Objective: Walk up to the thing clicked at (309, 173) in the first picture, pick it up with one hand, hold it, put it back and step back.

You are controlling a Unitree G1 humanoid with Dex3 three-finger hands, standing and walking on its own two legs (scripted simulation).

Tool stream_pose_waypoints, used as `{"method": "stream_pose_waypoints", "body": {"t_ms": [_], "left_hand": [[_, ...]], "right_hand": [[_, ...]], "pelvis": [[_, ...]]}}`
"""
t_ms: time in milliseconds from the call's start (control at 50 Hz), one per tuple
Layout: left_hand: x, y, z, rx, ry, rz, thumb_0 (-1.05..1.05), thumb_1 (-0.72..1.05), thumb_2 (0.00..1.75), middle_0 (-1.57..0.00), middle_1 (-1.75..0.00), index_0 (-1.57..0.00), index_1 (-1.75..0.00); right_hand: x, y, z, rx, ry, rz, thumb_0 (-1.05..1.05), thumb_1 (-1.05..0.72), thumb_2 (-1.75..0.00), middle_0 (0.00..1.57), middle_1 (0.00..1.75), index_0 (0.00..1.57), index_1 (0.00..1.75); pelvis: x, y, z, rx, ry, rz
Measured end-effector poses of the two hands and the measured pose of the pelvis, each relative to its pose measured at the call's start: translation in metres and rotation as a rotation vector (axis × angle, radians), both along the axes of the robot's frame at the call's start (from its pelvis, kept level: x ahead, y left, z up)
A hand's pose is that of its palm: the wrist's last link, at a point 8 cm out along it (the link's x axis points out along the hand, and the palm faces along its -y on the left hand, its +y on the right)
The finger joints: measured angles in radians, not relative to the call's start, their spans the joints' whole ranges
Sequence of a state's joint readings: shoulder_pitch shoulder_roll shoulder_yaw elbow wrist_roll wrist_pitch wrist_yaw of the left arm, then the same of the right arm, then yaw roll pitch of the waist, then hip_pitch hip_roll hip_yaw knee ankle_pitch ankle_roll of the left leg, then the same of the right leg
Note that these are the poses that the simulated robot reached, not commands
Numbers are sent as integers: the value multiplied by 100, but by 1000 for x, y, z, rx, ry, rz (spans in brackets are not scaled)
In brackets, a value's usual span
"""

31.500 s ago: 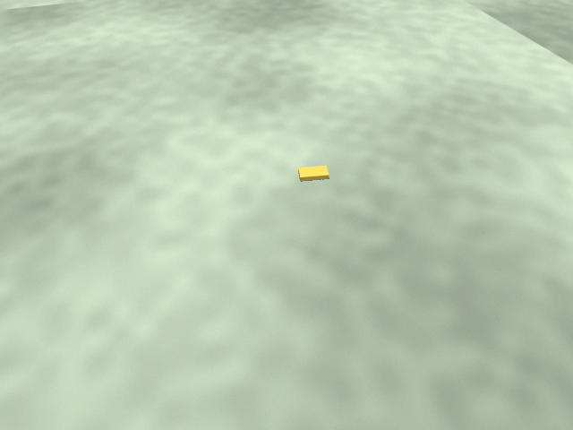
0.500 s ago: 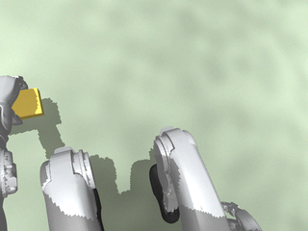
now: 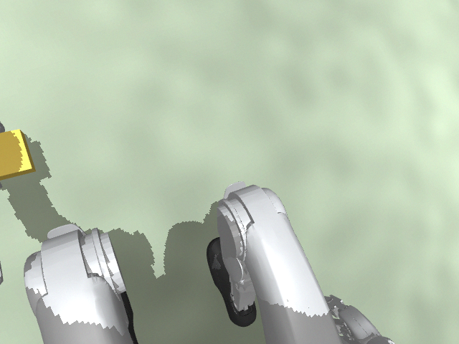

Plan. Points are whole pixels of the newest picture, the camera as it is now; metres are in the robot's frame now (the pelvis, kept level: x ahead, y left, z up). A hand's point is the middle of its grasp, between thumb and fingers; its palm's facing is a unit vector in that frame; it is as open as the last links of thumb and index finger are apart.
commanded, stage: rest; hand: left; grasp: from above
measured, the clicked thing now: out of the picture +0.45 +0.33 -0.25
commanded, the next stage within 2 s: open in 1.02 s
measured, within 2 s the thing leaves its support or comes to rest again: rests again in 0.74 s
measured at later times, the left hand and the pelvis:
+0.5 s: hand out of the picture +0.44 +0.31 -0.24, palm faces -0.44 -0.14 -0.89, open 9.9 cm; pelvis +0.00 +0.00 -0.01, yaw -2 degrees
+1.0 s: hand out of the picture +0.44 +0.31 -0.25, palm faces -0.44 -0.15 -0.89, open 9.9 cm; pelvis +0.00 +0.01 -0.01, yaw -4 degrees
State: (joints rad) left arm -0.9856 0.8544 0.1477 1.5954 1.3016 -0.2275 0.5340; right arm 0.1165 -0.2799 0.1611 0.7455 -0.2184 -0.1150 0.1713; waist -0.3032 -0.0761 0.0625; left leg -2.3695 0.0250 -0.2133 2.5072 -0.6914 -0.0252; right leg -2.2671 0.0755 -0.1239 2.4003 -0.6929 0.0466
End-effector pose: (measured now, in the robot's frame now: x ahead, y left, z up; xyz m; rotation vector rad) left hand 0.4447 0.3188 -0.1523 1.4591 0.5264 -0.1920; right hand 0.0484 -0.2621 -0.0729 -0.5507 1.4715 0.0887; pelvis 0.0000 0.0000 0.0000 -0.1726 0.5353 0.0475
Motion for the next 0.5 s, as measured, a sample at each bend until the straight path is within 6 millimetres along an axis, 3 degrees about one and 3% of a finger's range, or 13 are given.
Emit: {"method": "stream_pose_waypoints", "body": {"t_ms": [500], "left_hand": [[1,-2,-30,-27,2,0,-1,5,27,-79,-35,-81,-33]], "right_hand": [[-13,5,14,-2,24,97,0,-90,-90,20,30,20,30]], "pelvis": [[-3,4,-8,-38,-59,-22]]}}
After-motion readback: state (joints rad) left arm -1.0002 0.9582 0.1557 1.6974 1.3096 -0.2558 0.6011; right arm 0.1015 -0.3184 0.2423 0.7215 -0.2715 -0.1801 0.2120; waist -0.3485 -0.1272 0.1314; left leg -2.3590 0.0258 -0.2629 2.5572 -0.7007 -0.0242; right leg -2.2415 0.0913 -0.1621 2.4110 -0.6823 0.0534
